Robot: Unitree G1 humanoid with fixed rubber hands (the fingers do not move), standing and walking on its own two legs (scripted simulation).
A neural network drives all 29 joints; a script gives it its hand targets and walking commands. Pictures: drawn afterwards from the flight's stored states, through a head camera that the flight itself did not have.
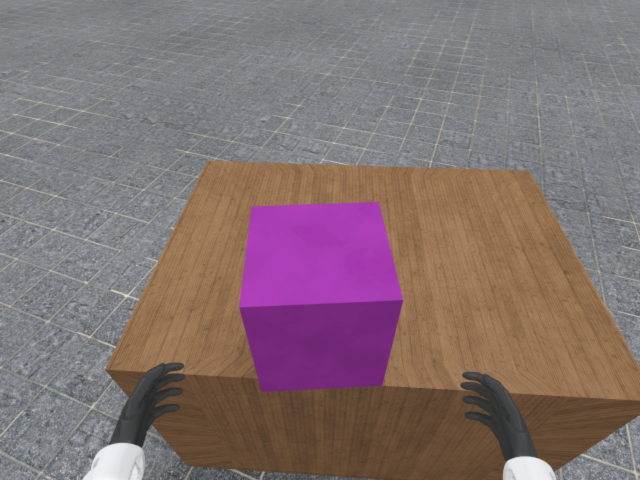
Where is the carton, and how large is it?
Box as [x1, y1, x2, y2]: [239, 202, 402, 391]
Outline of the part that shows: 378,202 251,207 239,308 262,391 368,386 382,384 402,302 402,297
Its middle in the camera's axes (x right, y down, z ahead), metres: +0.00 +0.10 +0.65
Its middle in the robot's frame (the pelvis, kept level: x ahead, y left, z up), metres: +0.41 +0.01 -0.05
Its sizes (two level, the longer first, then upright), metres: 0.210 0.200 0.250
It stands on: a pedestal, 0.59 m high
